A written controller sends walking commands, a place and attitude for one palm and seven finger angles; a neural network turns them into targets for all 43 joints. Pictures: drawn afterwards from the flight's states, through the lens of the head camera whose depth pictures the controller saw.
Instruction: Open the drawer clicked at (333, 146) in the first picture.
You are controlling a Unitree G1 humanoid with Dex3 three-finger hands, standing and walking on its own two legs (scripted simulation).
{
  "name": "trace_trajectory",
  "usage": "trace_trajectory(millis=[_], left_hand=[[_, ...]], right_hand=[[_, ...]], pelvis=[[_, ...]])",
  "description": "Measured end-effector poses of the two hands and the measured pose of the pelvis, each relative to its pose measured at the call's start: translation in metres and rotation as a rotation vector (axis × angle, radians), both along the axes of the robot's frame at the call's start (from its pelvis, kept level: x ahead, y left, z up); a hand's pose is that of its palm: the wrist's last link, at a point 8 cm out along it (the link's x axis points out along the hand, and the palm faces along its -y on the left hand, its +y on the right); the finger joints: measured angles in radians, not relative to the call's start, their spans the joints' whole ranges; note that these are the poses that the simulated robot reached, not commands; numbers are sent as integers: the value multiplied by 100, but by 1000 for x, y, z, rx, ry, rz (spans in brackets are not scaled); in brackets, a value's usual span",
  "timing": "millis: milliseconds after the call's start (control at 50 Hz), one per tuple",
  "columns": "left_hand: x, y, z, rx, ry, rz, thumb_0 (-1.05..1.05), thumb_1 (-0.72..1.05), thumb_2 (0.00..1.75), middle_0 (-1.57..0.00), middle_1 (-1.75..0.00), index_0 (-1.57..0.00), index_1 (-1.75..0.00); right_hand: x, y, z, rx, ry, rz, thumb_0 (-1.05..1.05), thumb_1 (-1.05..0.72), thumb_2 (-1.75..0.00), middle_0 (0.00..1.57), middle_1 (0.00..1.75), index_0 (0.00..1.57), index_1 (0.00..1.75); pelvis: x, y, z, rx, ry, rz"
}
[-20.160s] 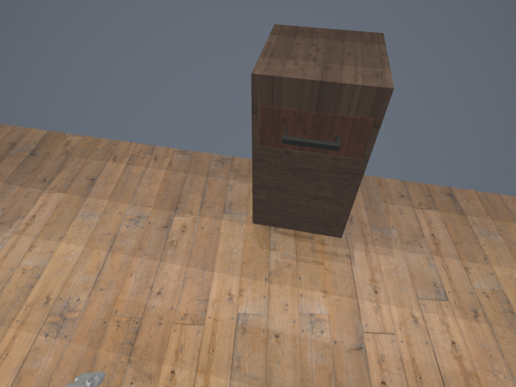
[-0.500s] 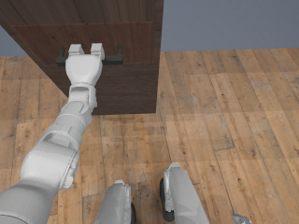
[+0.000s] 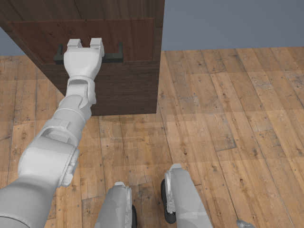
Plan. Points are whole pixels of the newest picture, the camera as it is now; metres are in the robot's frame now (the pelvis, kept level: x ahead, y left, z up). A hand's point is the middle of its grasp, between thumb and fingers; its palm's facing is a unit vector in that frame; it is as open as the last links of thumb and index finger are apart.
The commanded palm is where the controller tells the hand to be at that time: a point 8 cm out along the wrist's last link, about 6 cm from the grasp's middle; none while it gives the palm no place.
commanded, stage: lift the fingers back up to retry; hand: left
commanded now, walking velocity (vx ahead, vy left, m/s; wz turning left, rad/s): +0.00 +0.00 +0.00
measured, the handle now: (90, 52) +0.62 +0.11 -0.02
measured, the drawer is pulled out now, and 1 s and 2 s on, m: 0.00 0.00 0.00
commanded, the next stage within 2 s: re-aim the fingers above the handle in 0.68 s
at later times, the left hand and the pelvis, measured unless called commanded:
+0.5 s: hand (82, 60) +0.55 +0.12 +0.04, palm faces -0.01 -0.03 -1.00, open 13.8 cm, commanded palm +0.51 +0.13 +0.09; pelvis +0.04 +0.00 +0.06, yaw -2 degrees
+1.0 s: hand (74, 68) +0.53 +0.14 +0.03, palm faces -0.05 +0.01 -1.00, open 13.8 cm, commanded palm +0.51 +0.14 +0.09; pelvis +0.07 +0.00 +0.08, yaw -2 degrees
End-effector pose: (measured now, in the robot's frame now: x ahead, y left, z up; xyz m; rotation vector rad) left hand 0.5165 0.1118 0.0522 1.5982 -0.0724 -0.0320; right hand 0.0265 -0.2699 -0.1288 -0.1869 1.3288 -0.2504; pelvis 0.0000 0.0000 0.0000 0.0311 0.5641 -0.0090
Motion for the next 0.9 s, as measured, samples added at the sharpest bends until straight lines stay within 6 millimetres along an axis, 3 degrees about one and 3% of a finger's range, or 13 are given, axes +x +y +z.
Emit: trace_trajectory(millis=[260, 420, 560, 700, 800, 900], left_hand=[[5, -1, 11, -27, 113, -7, 0, -49, 30, -33, -122, -32, -126], [10, 3, 33, -65, 53, -49, 0, -49, 30, -32, -120, -32, -121], [7, 13, 47, -38, 65, 9, 0, -49, 30, -32, -120, -32, -120], [5, 3, 42, -68, 148, -27, 0, -49, 30, -32, -120, -32, -120], [7, -4, 41, -103, 98, -86, 0, -49, 30, -32, -120, -32, -120], [8, 9, 37, -80, 32, -36, 0, -49, 30, -32, -120, -32, -120]], right_hand=[[7, 10, 27, 10, -9, -39, 0, -91, -90, 20, 30, 20, 30], [14, 11, 48, 21, 37, -42, 0, -91, -90, 20, 30, 20, 30], [36, 10, 68, 41, 54, -44, 0, -91, -90, 20, 30, 20, 30], [65, 5, 84, 16, 17, -24, 0, -91, -90, 20, 30, 20, 30], [80, 1, 84, -2, 1, -3, 0, -91, -90, 20, 30, 20, 30], [89, 3, 75, 14, 8, 2, 0, -91, -90, 20, 30, 20, 30]], pelvis=[[13, 1, 30, -2, -24, -14], [34, 1, 51, -8, -37, -20], [52, 1, 74, -13, -69, -24], [67, 0, 86, -17, -82, -17], [73, 0, 83, -19, -71, -20], [74, 0, 79, -15, -60, -32]])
